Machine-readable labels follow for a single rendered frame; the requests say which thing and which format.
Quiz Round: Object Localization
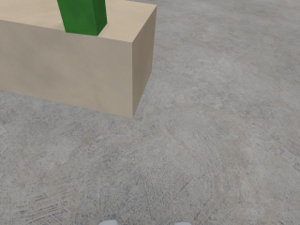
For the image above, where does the pedestal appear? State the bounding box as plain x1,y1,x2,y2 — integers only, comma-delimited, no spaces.
0,0,158,119

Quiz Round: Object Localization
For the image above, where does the carton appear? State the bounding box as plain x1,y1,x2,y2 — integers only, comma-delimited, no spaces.
57,0,108,37

